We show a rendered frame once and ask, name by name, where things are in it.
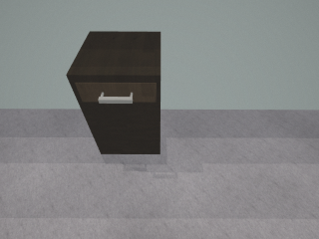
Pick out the cabinet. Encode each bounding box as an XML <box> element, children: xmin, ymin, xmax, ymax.
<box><xmin>66</xmin><ymin>31</ymin><xmax>160</xmax><ymax>154</ymax></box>

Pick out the handle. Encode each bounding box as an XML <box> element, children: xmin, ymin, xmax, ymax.
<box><xmin>98</xmin><ymin>92</ymin><xmax>133</xmax><ymax>104</ymax></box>

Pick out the drawer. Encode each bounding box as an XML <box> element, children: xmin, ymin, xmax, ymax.
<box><xmin>75</xmin><ymin>82</ymin><xmax>157</xmax><ymax>103</ymax></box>

